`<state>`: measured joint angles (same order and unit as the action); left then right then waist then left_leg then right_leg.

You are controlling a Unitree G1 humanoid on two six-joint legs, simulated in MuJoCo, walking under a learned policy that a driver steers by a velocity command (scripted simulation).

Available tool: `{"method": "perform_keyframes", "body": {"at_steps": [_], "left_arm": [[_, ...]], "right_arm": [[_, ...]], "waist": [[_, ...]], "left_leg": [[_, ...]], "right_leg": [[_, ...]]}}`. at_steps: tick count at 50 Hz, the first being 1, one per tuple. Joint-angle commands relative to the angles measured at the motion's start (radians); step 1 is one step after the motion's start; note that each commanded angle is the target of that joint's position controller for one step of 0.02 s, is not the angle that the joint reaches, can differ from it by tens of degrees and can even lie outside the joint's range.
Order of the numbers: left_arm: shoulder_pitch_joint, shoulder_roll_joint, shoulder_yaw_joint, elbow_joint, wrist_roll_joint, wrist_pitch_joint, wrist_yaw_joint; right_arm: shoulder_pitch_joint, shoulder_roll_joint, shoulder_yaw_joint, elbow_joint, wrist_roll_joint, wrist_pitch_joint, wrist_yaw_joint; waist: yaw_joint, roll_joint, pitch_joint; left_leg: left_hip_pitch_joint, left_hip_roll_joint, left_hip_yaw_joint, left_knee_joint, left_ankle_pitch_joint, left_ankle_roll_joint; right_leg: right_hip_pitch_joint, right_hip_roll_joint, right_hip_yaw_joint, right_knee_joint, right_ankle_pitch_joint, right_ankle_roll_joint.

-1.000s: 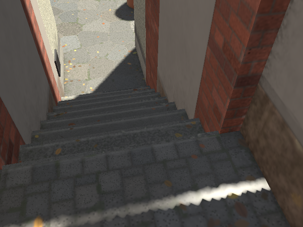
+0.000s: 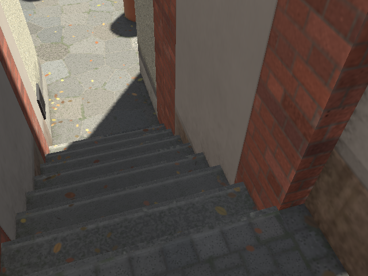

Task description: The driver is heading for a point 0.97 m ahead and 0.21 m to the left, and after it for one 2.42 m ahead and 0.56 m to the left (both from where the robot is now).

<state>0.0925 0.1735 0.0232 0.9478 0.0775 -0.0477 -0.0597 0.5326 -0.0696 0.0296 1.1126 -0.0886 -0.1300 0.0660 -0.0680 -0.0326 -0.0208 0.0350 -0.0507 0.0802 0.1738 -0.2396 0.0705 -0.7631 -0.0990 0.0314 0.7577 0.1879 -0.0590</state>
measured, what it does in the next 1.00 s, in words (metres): walks ahead, turning left: right foot, then left foot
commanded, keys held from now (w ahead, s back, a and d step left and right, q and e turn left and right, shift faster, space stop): w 0.40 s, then w+q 0.60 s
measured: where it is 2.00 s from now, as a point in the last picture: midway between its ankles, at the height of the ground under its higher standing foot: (142, 212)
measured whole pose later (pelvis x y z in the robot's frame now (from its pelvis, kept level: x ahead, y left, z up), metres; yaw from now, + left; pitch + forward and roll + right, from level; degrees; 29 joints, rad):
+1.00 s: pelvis +0.54 +0.04 -0.02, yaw +17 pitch +4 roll +1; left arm 0.18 0.20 0.01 0.84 0.08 -0.07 0.00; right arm 0.48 -0.17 -0.05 1.04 -0.07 -0.12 0.04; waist -0.06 -0.02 -0.07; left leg -0.34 -0.12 -0.02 0.57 -0.29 0.11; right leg -0.70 -0.10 0.08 1.17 -0.31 0.01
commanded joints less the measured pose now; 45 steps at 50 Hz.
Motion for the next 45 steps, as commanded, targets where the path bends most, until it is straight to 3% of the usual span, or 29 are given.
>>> {"method": "perform_keyframes", "body": {"at_steps": [1, 7, 9, 10, 11, 12, 13, 14, 15, 16, 17, 21, 23, 25, 26, 29, 31, 32, 34, 36, 37, 38, 39, 40, 41, 42, 43, 44, 45], "left_arm": [[-0.111, 0.061, 0.010, -0.088, -0.012, 0.006, -0.004], [-0.212, 0.057, 0.020, -0.154, -0.027, 0.012, -0.001], [-0.143, 0.108, 0.045, -0.153, -0.046, 0.007, 0.007], [0.009, 0.138, 0.060, -0.106, -0.059, -0.004, 0.017], [0.229, 0.121, 0.043, -0.051, -0.049, -0.009, 0.024], [0.533, 0.151, 0.047, 0.038, -0.021, -0.006, 0.033], [0.634, 0.160, 0.058, 0.108, 0.017, -0.026, 0.041], [0.444, 0.198, 0.074, 0.072, 0.005, -0.051, 0.048], [0.336, 0.139, 0.063, 0.050, -0.010, -0.053, 0.051], [0.285, 0.056, 0.038, 0.035, -0.022, -0.054, 0.053], [0.250, 0.010, 0.024, 0.018, -0.020, -0.056, 0.052], [0.304, 0.031, 0.035, 0.016, 0.001, -0.095, 0.030], [0.367, 0.041, 0.035, 0.037, 0.026, -0.110, 0.021], [0.407, 0.044, 0.027, 0.061, 0.037, -0.116, 0.020], [0.440, 0.041, 0.023, 0.071, 0.044, -0.112, 0.019], [0.459, 0.072, 0.019, 0.084, 0.042, -0.094, 0.006], [0.504, 0.063, 0.009, 0.112, 0.022, -0.091, 0.006], [0.529, 0.068, 0.005, 0.126, 0.060, -0.089, 0.017], [0.480, 0.074, 0.011, 0.119, 0.009, -0.085, 0.031], [0.490, 0.164, 0.032, 0.095, 0.016, -0.076, 0.050], [0.447, 0.187, 0.045, 0.084, -0.008, -0.064, 0.054], [0.407, 0.194, 0.050, 0.061, -0.019, -0.052, 0.055], [0.477, 0.151, 0.037, 0.078, 0.018, -0.050, 0.044], [0.556, 0.022, -0.020, 0.034, 0.046, -0.069, 0.022], [0.397, 0.049, -0.011, -0.012, -0.003, -0.077, -0.014], [0.237, 0.083, 0.000, -0.066, -0.029, -0.079, -0.011], [0.201, 0.132, 0.014, -0.080, -0.017, -0.069, 0.012], [0.243, 0.107, 0.009, -0.086, 0.013, -0.060, 0.046], [0.240, 0.023, -0.012, -0.090, 0.009, -0.046, 0.075]], "right_arm": [[0.096, -0.145, -0.015, -0.009, 0.004, -0.006, 0.000], [0.123, -0.179, -0.041, 0.012, 0.003, 0.016, -0.017], [0.046, -0.222, -0.062, -0.033, 0.006, 0.032, -0.013], [0.076, -0.228, -0.067, -0.038, -0.004, 0.032, -0.011], [0.237, -0.122, -0.036, -0.038, -0.012, 0.027, -0.003], [0.188, -0.097, -0.018, -0.077, -0.013, 0.023, 0.027], [-0.038, -0.147, -0.055, -0.134, 0.039, 0.028, 0.034], [-0.146, -0.161, -0.068, -0.171, 0.054, 0.020, 0.006], [-0.146, -0.151, -0.067, -0.173, 0.032, 0.019, -0.022], [-0.155, -0.118, -0.060, -0.182, 0.009, 0.025, -0.038], [-0.145, -0.087, -0.053, -0.183, -0.001, 0.035, -0.041], [-0.178, -0.093, -0.054, -0.192, 0.016, 0.073, -0.027], [-0.256, -0.111, -0.052, -0.218, 0.021, 0.086, -0.019], [-0.327, -0.123, -0.049, -0.236, 0.040, 0.091, -0.016], [-0.363, -0.141, -0.053, -0.245, 0.039, 0.088, -0.012], [-0.431, -0.142, -0.054, -0.261, 0.042, 0.091, 0.000], [-0.469, -0.143, -0.057, -0.276, 0.045, 0.099, -0.007], [-0.391, -0.125, -0.057, -0.254, 0.018, 0.092, -0.008], [-0.548, -0.141, -0.059, -0.298, 0.044, 0.080, -0.014], [-0.506, -0.145, -0.071, -0.294, 0.036, 0.057, -0.011], [-0.449, -0.162, -0.080, -0.286, 0.059, 0.046, -0.022], [-0.368, -0.214, -0.100, -0.269, 0.080, 0.022, -0.039], [-0.176, -0.286, -0.131, -0.208, 0.071, -0.002, -0.063], [0.102, -0.374, -0.151, -0.160, 0.070, -0.006, -0.077], [0.270, -0.350, -0.152, -0.071, 0.035, -0.005, -0.065], [0.181, -0.340, -0.165, -0.075, 0.026, -0.021, -0.061], [0.042, -0.273, -0.143, -0.093, 0.039, -0.022, -0.057], [-0.078, -0.145, -0.100, -0.113, 0.028, -0.018, -0.045], [-0.143, -0.115, -0.086, -0.138, 0.029, -0.015, -0.034]], "waist": [[0.022, 0.107, 0.122], [0.039, 0.136, 0.122], [0.112, 0.140, 0.042], [0.143, 0.122, -0.063], [0.144, -0.023, -0.337], [0.257, -0.144, -0.439], [0.294, -0.051, -0.253], [0.219, -0.018, -0.026], [0.161, -0.010, 0.020], [0.119, 0.016, 0.013], [0.080, 0.029, 0.020], [0.054, 0.001, 0.051], [0.066, 0.006, 0.040], [0.067, -0.010, 0.032], [0.078, 0.001, 0.030], [0.075, -0.039, 0.034], [0.082, -0.060, 0.069], [0.058, -0.085, 0.043], [0.094, -0.021, 0.083], [0.080, -0.050, 0.053], [0.044, -0.060, 0.045], [0.020, -0.031, 0.017], [0.000, 0.066, -0.098], [-0.065, 0.289, -0.362], [-0.154, 0.163, -0.290], [-0.153, 0.070, -0.071], [-0.081, 0.024, -0.051], [0.017, 0.013, -0.088], [0.067, 0.035, -0.007]], "left_leg": [[-0.070, 0.277, -0.110, -0.066, 0.460, 0.203], [0.142, 0.327, -0.095, 0.005, 0.646, 0.148], [0.124, 0.289, -0.049, 0.139, 0.935, 0.110], [0.007, 0.227, -0.024, 0.311, 0.972, 0.060], [-0.352, 0.131, -0.014, 0.623, 0.683, -0.001], [-0.662, -0.039, -0.064, 0.953, -0.204, -0.052], [-0.798, -0.001, -0.181, 1.182, -0.318, -0.015], [-0.812, 0.095, -0.197, 1.190, -0.218, 0.007], [-0.704, 0.151, -0.212, 1.126, -0.149, 0.021], [-0.631, 0.181, -0.209, 1.076, -0.093, 0.027], [-0.587, 0.197, -0.199, 1.045, -0.050, 0.026], [-0.696, 0.206, -0.138, 0.885, 0.080, 0.002], [-0.736, 0.208, -0.120, 0.786, 0.207, -0.015], [-0.721, 0.191, -0.100, 0.709, 0.308, -0.022], [-0.724, 0.175, -0.109, 0.659, 0.353, -0.025], [-0.681, 0.137, -0.080, 0.610, 0.380, -0.031], [-0.733, 0.138, -0.091, 0.558, 0.320, -0.029], [-0.724, 0.143, -0.102, 0.754, 0.362, -0.027], [-0.793, 0.148, -0.092, 0.491, 0.152, -0.024], [-0.532, 0.060, 0.030, 0.600, 0.086, -0.014], [-0.500, 0.063, 0.006, 0.474, -0.012, -0.006], [-0.367, 0.013, 0.044, 0.402, 0.056, 0.016], [-0.023, 0.034, -0.052, 0.466, 0.407, 0.100], [0.448, 0.292, -0.512, 0.386, 0.607, 0.391], [0.478, 0.357, -0.746, 0.225, 0.515, 0.380], [0.286, 0.354, -0.654, 0.226, 0.414, 0.307], [0.105, 0.326, -0.599, 0.228, 0.343, 0.292], [-0.079, 0.285, -0.526, 0.232, 0.282, 0.293], [-0.290, 0.259, -0.450, 0.209, 0.360, 0.293]], "right_leg": [[0.018, 0.025, -0.047, -0.091, 0.018, 0.011], [0.092, 0.074, -0.079, -0.227, -0.229, -0.059], [0.326, 0.133, -0.152, -0.264, -0.251, -0.091], [0.605, 0.139, -0.139, -0.196, -0.176, -0.117], [1.163, -0.036, 0.079, -0.104, -0.061, -0.272], [1.433, -0.270, 0.547, -0.338, -0.142, -0.422], [1.276, -0.254, 0.598, -0.445, -0.338, -0.325], [0.956, -0.241, 0.463, -0.483, -0.379, -0.256], [0.747, -0.217, 0.382, -0.521, -0.319, -0.257], [0.645, -0.189, 0.294, -0.554, -0.231, -0.253], [0.571, -0.175, 0.240, -0.581, -0.159, -0.251], [0.508, -0.134, 0.112, -0.631, -0.167, -0.258], [0.524, -0.138, 0.045, -0.623, -0.025, -0.247], [0.523, -0.127, -0.022, -0.614, 0.103, -0.217], [0.543, -0.123, -0.043, -0.602, 0.152, -0.200], [0.570, -0.117, -0.125, -0.568, 0.186, -0.147], [0.676, -0.159, -0.107, -0.565, 0.155, -0.157], [0.724, -0.186, -0.113, -0.485, 0.202, -0.158], [0.831, -0.188, -0.137, -0.510, 0.137, -0.134], [0.719, -0.151, -0.211, -0.395, 0.376, -0.119], [0.756, -0.190, -0.199, -0.351, 0.440, -0.118], [0.733, -0.151, -0.227, -0.211, 0.475, -0.099], [0.502, -0.088, -0.243, 0.070, 0.283, -0.034], [0.132, 0.066, -0.169, 0.493, -0.494, 0.082], [-0.118, 0.159, 0.017, 0.701, -0.823, 0.058], [-0.229, 0.079, 0.112, 0.741, -0.732, 0.023], [-0.173, 0.037, 0.116, 0.738, -0.658, 0.019], [-0.057, 0.007, 0.128, 0.654, -0.581, 0.000], [0.049, -0.008, 0.104, 0.594, -0.541, 0.020]]}}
